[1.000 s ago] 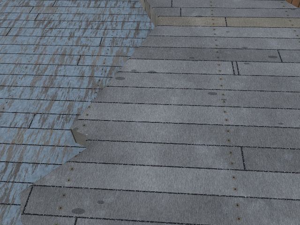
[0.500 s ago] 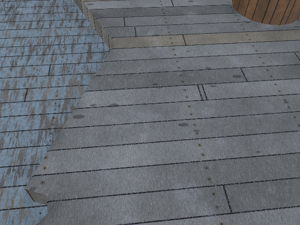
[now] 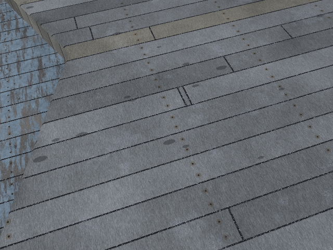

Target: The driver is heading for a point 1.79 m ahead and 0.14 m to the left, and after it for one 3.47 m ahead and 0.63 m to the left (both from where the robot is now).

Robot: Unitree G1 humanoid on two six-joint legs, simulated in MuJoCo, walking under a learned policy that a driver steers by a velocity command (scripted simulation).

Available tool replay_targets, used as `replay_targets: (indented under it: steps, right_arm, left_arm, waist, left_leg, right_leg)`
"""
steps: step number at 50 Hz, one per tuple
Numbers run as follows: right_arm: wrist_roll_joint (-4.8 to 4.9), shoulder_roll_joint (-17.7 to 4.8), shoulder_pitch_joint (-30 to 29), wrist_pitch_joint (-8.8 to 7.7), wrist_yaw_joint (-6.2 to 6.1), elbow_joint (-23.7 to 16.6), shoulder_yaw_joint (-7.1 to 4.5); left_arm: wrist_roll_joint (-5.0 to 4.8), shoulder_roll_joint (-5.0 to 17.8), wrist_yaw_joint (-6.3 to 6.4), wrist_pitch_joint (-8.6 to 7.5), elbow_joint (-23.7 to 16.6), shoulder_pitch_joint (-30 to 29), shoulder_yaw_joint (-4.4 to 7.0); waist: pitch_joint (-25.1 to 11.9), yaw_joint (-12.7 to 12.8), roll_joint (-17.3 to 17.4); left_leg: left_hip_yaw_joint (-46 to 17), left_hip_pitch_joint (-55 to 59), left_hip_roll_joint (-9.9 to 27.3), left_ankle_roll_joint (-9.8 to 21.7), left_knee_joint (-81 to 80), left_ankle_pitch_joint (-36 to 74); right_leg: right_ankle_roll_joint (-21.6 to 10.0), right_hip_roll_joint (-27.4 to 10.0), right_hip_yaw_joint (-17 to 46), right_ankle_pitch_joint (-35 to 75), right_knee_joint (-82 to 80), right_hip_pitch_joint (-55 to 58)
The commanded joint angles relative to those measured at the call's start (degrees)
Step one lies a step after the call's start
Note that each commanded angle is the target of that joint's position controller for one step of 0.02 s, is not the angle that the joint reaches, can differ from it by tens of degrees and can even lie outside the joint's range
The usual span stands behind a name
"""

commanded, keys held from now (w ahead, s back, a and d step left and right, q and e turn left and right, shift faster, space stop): no key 1.00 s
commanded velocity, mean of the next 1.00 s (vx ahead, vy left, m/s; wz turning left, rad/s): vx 0.01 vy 0.00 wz -0.08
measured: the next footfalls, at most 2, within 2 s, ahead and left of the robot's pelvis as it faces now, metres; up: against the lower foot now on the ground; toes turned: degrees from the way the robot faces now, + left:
left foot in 0.16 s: +0.08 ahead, +0.16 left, +0.00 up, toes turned -3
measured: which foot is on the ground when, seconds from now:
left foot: up 0.00-0.14, down 0.16-1.00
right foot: down 0.00-1.00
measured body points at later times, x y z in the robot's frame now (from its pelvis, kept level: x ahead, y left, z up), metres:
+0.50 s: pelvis +0.05 +0.05 +0.00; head +0.05 +0.05 +0.45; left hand +0.19 +0.30 -0.11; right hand +0.17 -0.20 -0.11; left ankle +0.04 +0.17 -0.73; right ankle +0.09 -0.08 -0.73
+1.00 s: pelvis +0.07 +0.06 +0.00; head +0.07 +0.06 +0.45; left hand +0.21 +0.30 -0.12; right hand +0.16 -0.19 -0.12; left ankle +0.04 +0.17 -0.73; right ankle +0.09 -0.08 -0.73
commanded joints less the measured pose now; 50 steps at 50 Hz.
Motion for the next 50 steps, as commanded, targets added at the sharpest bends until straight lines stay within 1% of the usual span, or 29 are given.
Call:
replay_targets:
  steps: [1, 2, 4, 5, 6, 7, 8, 9, 10, 11, 12, 13, 14, 15, 16, 17, 18, 19, 21, 23, 27, 33, 42, 50]
  right_arm:
    - [0.24, -3.79, 4.63, 0.38, -0.15, -1.81, -1.07]
    - [0.26, -3.81, 4.01, 0.3, -0.02, -2.12, -1.09]
    - [0.35, -3.97, 3.39, -0.28, 0.37, -2.53, -1.12]
    - [0.41, -3.78, 3.7, -0.67, 0.63, -2.55, -1.12]
    - [0.37, -3.13, 4.83, -1.07, 0.99, -2.19, -1.06]
    - [0.1, -2.44, 6.09, -1.41, 1.41, -1.71, -0.99]
    - [-0.89, -3.77, 6.29, -1.72, 1.62, -1.99, -1.13]
    - [-2.07, -8.04, 6.25, -1.83, 1.5, -2.86, -1.85]
    - [-2.61, -7.79, 4.64, -1.84, 1.75, -1.66, -1.91]
    - [-2.23, -4.02, 0.69, -2.11, 1.76, -3.46, -0.82]
    - [-1.47, -3.9, 0.62, -2.23, 1.65, -3.15, -0.9]
    - [-0.95, -4.52, 2.18, -2.4, 1.63, -2.83, -1.05]
    - [-0.59, -4.87, 3.05, -2.48, 1.54, -2.31, -1.18]
    - [-0.78, -4.36, 4.01, -2.46, 1.39, -1.99, -0.91]
    - [-0.94, -3.66, 4.67, -2.36, 1.3, -1.86, -0.71]
    - [-0.98, -3.13, 5.05, -2.24, 1.19, -1.94, -0.54]
    - [-0.88, -2.98, 5.59, -2.12, 1.1, -2.22, -0.47]
    - [-0.74, -3.23, 6.05, -2.09, 0.99, -2.26, -0.54]
    - [-0.45, -3.15, 6.93, -2.19, 0.89, -2.29, -0.62]
    - [-0.35, -2.75, 7.44, -2.24, 0.98, -2.4, -0.6]
    - [-0.29, -1.79, 7.55, -2.2, 1.47, -2.6, -0.5]
    - [-0.14, -1.15, 7.7, -2.21, 1.88, -2.42, -0.52]
    - [-0.03, -0.8, 8.85, -2.43, 1.66, -1.23, -0.63]
    - [0.03, -0.63, 10.2, -2.55, 1.41, 0.84, -0.6]
  left_arm:
    - [0.23, 7.63, 0.78, -0.01, -4.52, -2.15, 1.88]
    - [0.39, 7.39, 0.68, 0.2, -4.46, -2.08, 1.72]
    - [0.75, 6.83, 0.41, 0.55, -4.25, -1.63, 1.31]
    - [0.73, 6.41, 0.26, 0.66, -4.16, -1.64, 1.02]
    - [0.55, 5.58, 0.19, 0.79, -4.02, -2.0, 0.56]
    - [0.32, 4.39, 0.15, 0.85, -3.55, -1.43, 0.03]
    - [0.42, 3.1, 0.15, 0.57, -2.68, 1.17, -0.4]
    - [1.11, 1.86, 0.09, 0.02, -2.49, 4.03, -0.64]
    - [0.52, 2.63, -0.12, -0.66, -3.82, 2.0, -0.23]
    - [0.81, 4.78, -0.1, -0.89, -3.27, 0.12, 0.31]
    - [0.84, 4.22, -0.25, -0.79, -3.06, -1.47, 0.43]
    - [1.23, 2.61, -0.25, -0.34, -2.53, -2.19, 0.08]
    - [1.39, 2.07, -0.45, -0.01, -2.61, -2.28, -0.05]
    - [1.2, 1.42, -0.64, 0.09, -2.31, -1.92, -0.19]
    - [0.94, 1.31, -0.74, 0.09, -1.94, -1.27, -0.25]
    - [0.77, 1.67, -0.75, -0.01, -1.53, -0.83, -0.17]
    - [0.63, 2.47, -0.68, -0.21, -1.16, -0.92, 0.07]
    - [0.61, 2.32, -0.62, -0.52, -0.99, -1.23, 0.08]
    - [0.78, 1.69, -0.54, -1.11, -0.43, -1.37, -0.07]
    - [0.64, 1.28, -0.5, -1.52, 0.1, -1.02, -0.15]
    - [0.39, 1.26, -0.24, -1.63, 0.87, -0.45, -0.11]
    - [0.21, 1.15, 0.3, -1.31, 1.9, -0.02, -0.09]
    - [0.06, 0.5, 0.95, -0.9, 4.34, -0.5, -0.08]
    - [-0.06, 0.48, 1.43, -0.73, 8.26, -0.67, -0.01]
  waist:
    - [-12.03, -1.24, -7.68]
    - [-11.17, -0.78, -8.32]
    - [-10.06, 0.05, -9.02]
    - [-9.54, -0.06, -9.1]
    - [-9.14, -0.99, -8.89]
    - [-8.61, -1.99, -8.56]
    - [-8.09, -1.43, -6.2]
    - [-8.0, 1.2, 3.29]
    - [-5.69, 2.31, 13.91]
    - [-4.74, 1.89, 10.82]
    - [-4.65, 1.39, 9.54]
    - [-4.93, 0.56, 8.35]
    - [-3.98, 0.13, 8.25]
    - [-3.54, 0.33, 7.96]
    - [-2.8, 0.24, 7.25]
    - [-1.81, -0.03, 5.96]
    - [-0.77, -0.73, 3.45]
    - [-0.57, -1.02, 1.73]
    - [-1.84, -1.62, -0.8]
    - [-3.46, -1.86, -2.0]
    - [-4.97, -1.83, -2.48]
    - [-4.84, -1.45, -1.42]
    - [-3.75, -1.21, -0.75]
    - [-2.79, -1.15, -0.81]
  left_leg:
    - [1.58, 8.27, 0.0, -0.26, -3.91, 3.61]
    - [1.79, 8.87, -0.02, -0.08, -5.74, 3.36]
    - [2.16, 10.49, -0.11, 0.54, -9.99, 2.5]
    - [2.51, 12.01, -0.23, 1.08, -13.46, 2.61]
    - [3.25, 15.27, -0.62, 1.88, -19.26, 5.11]
    - [4.1, 19.63, -1.11, 2.91, -26.8, 9.06]
    - [1.29, 23.46, 2.01, 4.38, -30.41, 12.58]
    - [-7.61, 25.56, 10.86, 8.13, -32.48, 19.67]
    - [-14.99, 17.19, 15.12, 13.96, -36.65, 14.88]
    - [-13.43, 14.48, 13.25, 13.67, -37.68, 11.36]
    - [-10.21, 14.57, 10.21, 11.07, -36.62, 7.63]
    - [-7.88, 14.69, 8.14, 9.22, -35.98, 5.25]
    - [-7.13, 13.82, 7.47, 8.31, -36.12, 2.58]
    - [-5.79, 12.8, 6.48, 7.47, -36.2, 0.47]
    - [-4.67, 12.31, 5.49, 6.9, -36.08, -2.11]
    - [-3.65, 12.24, 4.62, 6.56, -35.59, -3.83]
    - [-2.49, 12.93, 3.64, 6.28, -34.78, -3.77]
    - [-1.75, 14.26, 3.07, 6.15, -33.4, -2.23]
    - [-0.78, 16.65, 2.47, 6.38, -31.15, 2.12]
    - [-0.01, 18.19, 1.94, 6.47, -29.59, 5.96]
    - [0.92, 19.09, 1.19, 6.35, -28.28, 9.54]
    - [1.23, 18.83, 0.83, 6.12, -28.36, 11.53]
    - [1.17, 18.46, 0.74, 6.11, -29.7, 11.8]
    - [0.95, 18.68, 0.8, 6.47, -31.42, 11.75]
  right_leg:
    - [-8.92, -13.89, 13.86, -3.15, -8.36, 5.12]
    - [-8.73, -13.88, 14.57, -6.8, -8.54, 4.86]
    - [-8.5, -14.43, 16.3, -10.21, -7.99, 5.56]
    - [-8.14, -14.59, 17.0, -10.77, -7.24, 5.94]
    - [-7.2, -14.06, 16.89, -11.52, -6.11, 5.56]
    - [-5.42, -12.72, 16.06, -12.78, -4.91, 4.61]
    - [-2.5, -10.63, 14.4, -15.17, -2.65, 2.7]
    - [0.86, -5.12, 8.5, -20.14, 5.35, -0.74]
    - [2.99, -3.02, 1.58, -19.74, 6.13, 1.48]
    - [4.03, -4.84, 2.01, -16.1, 6.9, 5.43]
    - [4.21, -4.61, 1.38, -11.7, 4.98, 7.49]
    - [4.41, -4.8, 1.46, -8.79, 3.65, 9.72]
    - [4.39, -5.26, 1.88, -6.91, 2.8, 11.05]
    - [4.04, -5.75, 2.17, -6.28, 1.99, 12.5]
    - [3.59, -5.98, 2.38, -6.55, 1.55, 12.75]
    - [2.99, -6.25, 2.72, -7.41, 1.1, 11.88]
    - [2.37, -6.49, 3.31, -8.68, 0.53, 10.01]
    - [2.11, -6.68, 3.71, -9.2, -0.01, 8.75]
    - [2.31, -7.06, 4.31, -7.43, -0.38, 8.31]
    - [2.48, -7.28, 4.56, -4.4, 0.08, 9.05]
    - [2.22, -7.66, 4.9, -0.62, 1.09, 10.71]
    - [2.06, -7.9, 5.03, 2.02, 1.89, 12.45]
    - [2.61, -7.77, 4.71, 2.83, 1.78, 14.07]
    - [3.42, -7.73, 4.35, 2.84, 1.04, 15.0]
